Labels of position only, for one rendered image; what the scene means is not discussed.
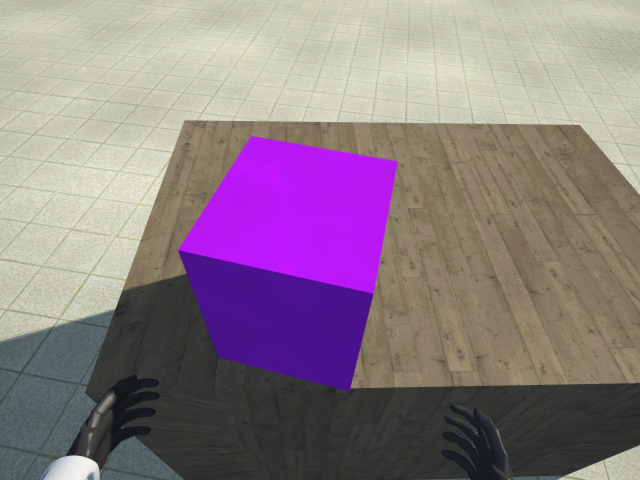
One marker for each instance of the pedestal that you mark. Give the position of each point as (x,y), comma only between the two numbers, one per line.
(508,281)

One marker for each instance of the carton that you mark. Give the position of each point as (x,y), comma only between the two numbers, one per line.
(283,260)

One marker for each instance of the robot left hand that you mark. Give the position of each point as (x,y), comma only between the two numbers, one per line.
(101,432)

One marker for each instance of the left robot forearm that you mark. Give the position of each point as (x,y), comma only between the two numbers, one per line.
(72,468)

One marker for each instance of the robot right hand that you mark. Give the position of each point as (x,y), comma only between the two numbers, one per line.
(487,452)

